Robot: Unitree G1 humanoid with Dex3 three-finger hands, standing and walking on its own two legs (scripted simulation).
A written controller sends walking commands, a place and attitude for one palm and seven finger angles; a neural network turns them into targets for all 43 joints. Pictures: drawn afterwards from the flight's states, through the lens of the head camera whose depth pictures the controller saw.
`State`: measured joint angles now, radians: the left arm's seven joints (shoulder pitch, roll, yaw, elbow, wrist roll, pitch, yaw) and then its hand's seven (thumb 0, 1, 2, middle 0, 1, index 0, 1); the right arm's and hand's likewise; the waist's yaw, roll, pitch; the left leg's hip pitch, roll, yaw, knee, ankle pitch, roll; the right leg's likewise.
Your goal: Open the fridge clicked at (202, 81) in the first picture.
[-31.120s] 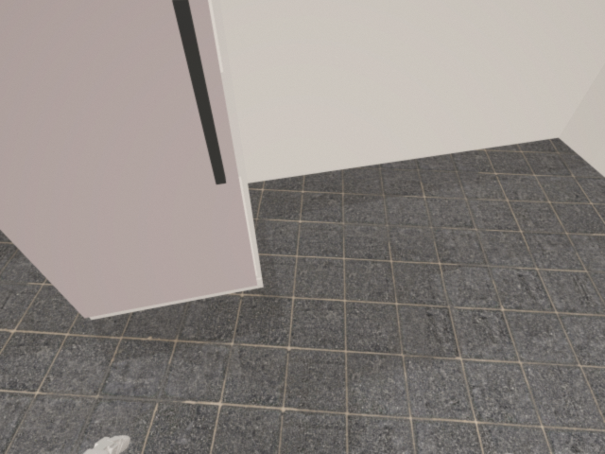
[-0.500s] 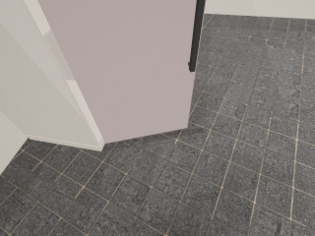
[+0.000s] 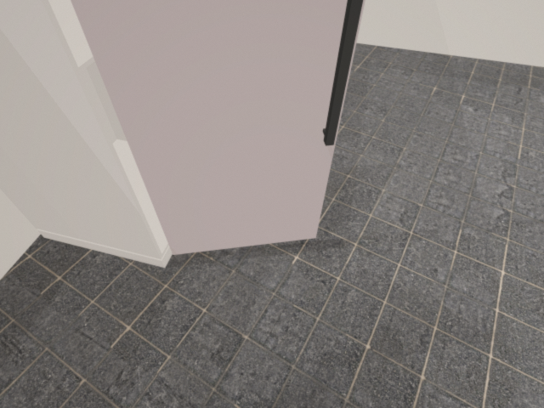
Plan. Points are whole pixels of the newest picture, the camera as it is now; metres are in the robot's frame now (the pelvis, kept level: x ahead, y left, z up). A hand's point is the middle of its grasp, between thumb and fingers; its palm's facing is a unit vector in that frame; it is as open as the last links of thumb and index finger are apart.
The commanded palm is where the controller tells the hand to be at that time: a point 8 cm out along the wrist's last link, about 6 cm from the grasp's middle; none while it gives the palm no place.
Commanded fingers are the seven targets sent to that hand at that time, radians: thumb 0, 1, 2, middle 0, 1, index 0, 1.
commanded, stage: let the arm hang, fingers relaxed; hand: right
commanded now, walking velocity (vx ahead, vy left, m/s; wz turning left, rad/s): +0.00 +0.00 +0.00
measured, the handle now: (338, 74) +0.84 -0.10 +0.07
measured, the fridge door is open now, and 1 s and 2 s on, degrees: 67 67 67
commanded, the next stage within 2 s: look to check the result in 0.26 s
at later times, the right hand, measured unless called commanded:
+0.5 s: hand out of the picture +0.02 -0.19 -0.18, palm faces -0.04 +0.98 -0.20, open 7.3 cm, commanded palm none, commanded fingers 0.00 -0.90 -0.90 0.20 0.30 0.20 0.30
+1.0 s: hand out of the picture +0.04 -0.19 -0.18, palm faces -0.04 +0.98 -0.21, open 7.3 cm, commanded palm none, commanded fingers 0.00 -0.90 -0.90 0.20 0.30 0.20 0.30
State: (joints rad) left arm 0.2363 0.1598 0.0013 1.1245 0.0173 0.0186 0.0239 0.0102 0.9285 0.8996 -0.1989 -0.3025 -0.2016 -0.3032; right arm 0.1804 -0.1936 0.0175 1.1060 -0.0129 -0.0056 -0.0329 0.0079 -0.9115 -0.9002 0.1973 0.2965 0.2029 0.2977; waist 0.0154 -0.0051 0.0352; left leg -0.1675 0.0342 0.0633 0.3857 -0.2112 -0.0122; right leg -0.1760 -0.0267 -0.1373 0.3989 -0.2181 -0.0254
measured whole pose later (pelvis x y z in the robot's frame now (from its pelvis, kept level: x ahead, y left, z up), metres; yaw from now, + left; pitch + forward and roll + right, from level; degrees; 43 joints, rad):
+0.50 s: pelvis +0.01 -0.02 +0.00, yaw +1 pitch +0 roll +0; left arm 0.24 0.14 0.01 1.15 0.01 0.01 0.03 0.00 0.91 0.90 -0.20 -0.30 -0.20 -0.30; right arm 0.23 -0.17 0.01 1.15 -0.02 0.00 -0.04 0.01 -0.91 -0.90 0.20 0.30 0.20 0.30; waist 0.01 0.01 0.07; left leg -0.16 0.06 0.04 0.40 -0.23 -0.04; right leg -0.16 0.00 -0.16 0.40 -0.24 -0.05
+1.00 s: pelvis +0.02 -0.01 +0.00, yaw +1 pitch -1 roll +0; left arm 0.24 0.14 0.01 1.15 0.01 0.00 0.03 0.00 0.91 0.90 -0.20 -0.30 -0.20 -0.30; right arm 0.22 -0.17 0.01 1.14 -0.02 -0.01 -0.04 0.01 -0.91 -0.90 0.20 0.30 0.20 0.30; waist 0.02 0.01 0.05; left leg -0.14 0.05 0.04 0.39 -0.24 -0.03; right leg -0.13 -0.01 -0.16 0.39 -0.25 -0.04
